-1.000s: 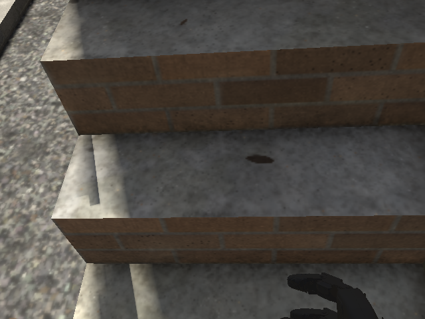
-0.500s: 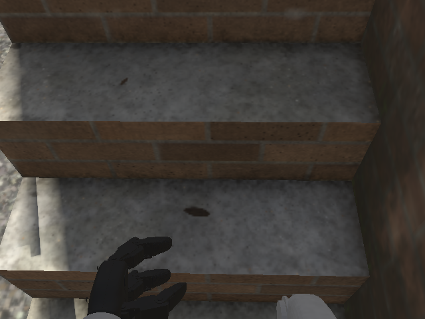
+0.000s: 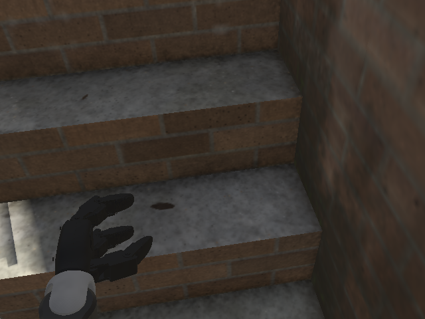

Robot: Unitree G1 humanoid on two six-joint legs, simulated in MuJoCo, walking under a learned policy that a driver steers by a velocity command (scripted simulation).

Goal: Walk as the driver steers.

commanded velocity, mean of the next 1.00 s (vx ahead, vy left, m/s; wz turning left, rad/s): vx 0.49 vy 0.00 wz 0.01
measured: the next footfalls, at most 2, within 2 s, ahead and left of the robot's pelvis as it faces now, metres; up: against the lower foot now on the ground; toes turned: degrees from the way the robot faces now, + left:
right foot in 0.16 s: -0.20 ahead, -0.05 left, -0.25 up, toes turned +0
left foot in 0.36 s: -0.22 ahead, +0.15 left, -0.24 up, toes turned +4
